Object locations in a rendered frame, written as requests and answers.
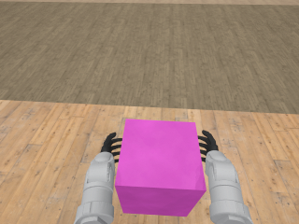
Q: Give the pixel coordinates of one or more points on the robot right forearm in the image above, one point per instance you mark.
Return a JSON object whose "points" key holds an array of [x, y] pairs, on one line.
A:
{"points": [[227, 204]]}

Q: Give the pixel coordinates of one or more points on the carton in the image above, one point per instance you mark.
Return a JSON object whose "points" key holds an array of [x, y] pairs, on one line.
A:
{"points": [[160, 170]]}

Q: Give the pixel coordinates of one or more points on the left robot hand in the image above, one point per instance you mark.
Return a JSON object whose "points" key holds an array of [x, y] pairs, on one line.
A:
{"points": [[107, 146]]}

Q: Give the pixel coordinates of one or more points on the right robot hand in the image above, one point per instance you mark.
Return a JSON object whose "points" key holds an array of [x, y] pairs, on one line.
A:
{"points": [[210, 144]]}

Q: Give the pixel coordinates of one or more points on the robot left forearm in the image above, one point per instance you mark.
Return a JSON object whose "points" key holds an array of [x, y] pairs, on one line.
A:
{"points": [[97, 195]]}

